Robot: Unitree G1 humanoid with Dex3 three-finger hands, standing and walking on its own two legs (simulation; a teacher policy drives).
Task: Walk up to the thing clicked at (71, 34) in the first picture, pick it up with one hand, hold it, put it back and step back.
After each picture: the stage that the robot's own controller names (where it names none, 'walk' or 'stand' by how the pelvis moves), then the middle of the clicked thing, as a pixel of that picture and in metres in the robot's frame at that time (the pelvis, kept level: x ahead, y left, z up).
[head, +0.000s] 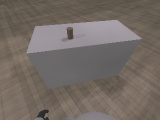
stand; (70, 33) +0.84 +0.26 +0.05
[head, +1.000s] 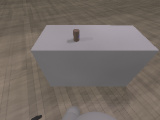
walk; (76, 35) +0.80 +0.23 +0.06
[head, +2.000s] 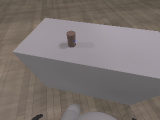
stand; (71, 39) +0.59 +0.22 +0.08
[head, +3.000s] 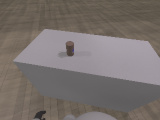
stand; (70, 49) +0.57 +0.20 +0.06
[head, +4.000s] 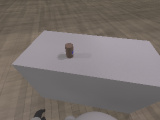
stand; (69, 50) +0.55 +0.20 +0.05
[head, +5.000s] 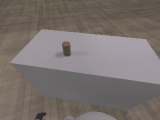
stand; (66, 49) +0.57 +0.22 +0.05
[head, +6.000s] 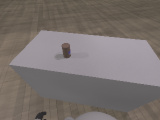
stand; (66, 50) +0.55 +0.23 +0.05
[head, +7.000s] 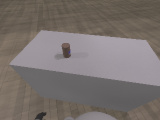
stand; (66, 50) +0.55 +0.23 +0.05
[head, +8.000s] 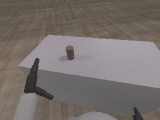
rise first; (70, 53) +0.55 +0.23 +0.05
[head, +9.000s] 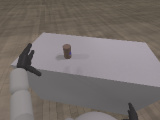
go down; (67, 51) +0.56 +0.22 +0.06
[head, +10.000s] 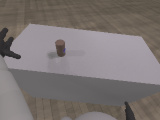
go down; (60, 48) +0.52 +0.22 +0.06
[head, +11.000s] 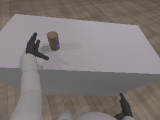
close in; (53, 41) +0.53 +0.23 +0.09
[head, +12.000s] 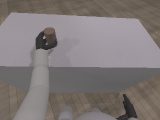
close; (51, 38) +0.55 +0.23 +0.11
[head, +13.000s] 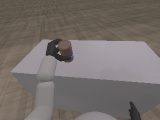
lift; (66, 52) +0.35 +0.15 +0.26
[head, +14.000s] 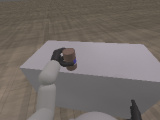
lift; (70, 59) +0.32 +0.14 +0.23
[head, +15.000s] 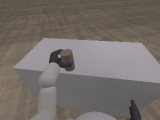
hold; (68, 60) +0.33 +0.15 +0.20
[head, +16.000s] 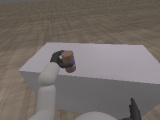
hold; (69, 61) +0.32 +0.14 +0.21
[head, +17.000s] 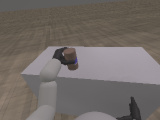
crouch; (71, 59) +0.32 +0.12 +0.25
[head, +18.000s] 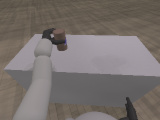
crouch; (60, 40) +0.46 +0.18 +0.24
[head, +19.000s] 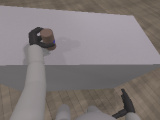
lower; (49, 40) +0.51 +0.21 +0.11
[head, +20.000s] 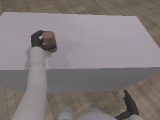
lower; (50, 42) +0.50 +0.21 +0.11
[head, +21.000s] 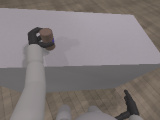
lower; (48, 39) +0.52 +0.22 +0.11
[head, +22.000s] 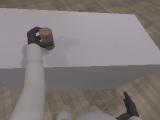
lower; (47, 39) +0.51 +0.22 +0.11
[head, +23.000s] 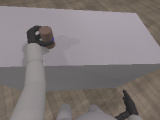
loosen; (47, 38) +0.52 +0.22 +0.12
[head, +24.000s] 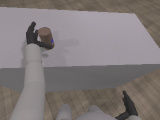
withdraw; (47, 39) +0.51 +0.22 +0.12
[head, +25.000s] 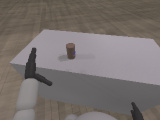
sink last; (71, 51) +0.51 +0.20 +0.09
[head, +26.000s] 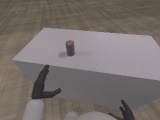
stand; (70, 48) +0.54 +0.21 +0.09
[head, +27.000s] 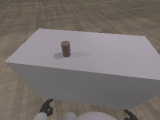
stand; (66, 49) +0.53 +0.22 +0.09
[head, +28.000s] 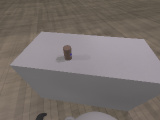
stand; (67, 53) +0.53 +0.21 +0.05
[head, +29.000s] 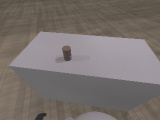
stand; (67, 53) +0.52 +0.21 +0.05
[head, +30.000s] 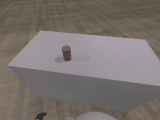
stand; (66, 53) +0.51 +0.21 +0.05
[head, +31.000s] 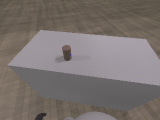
stand; (67, 53) +0.52 +0.21 +0.05
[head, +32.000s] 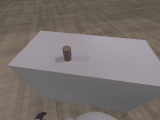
walk; (67, 53) +0.52 +0.21 +0.05
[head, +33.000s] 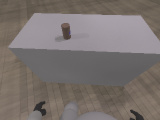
walk; (66, 31) +0.66 +0.24 +0.08
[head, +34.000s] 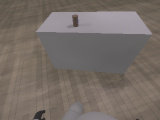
walk; (75, 21) +1.00 +0.26 +0.06
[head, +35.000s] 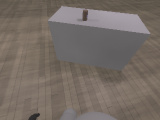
stand; (85, 15) +1.18 +0.15 +0.07
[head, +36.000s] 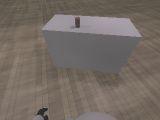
stand; (77, 22) +1.13 +0.22 +0.05
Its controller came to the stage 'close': yes
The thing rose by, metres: 0.23
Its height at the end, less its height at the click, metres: +0.00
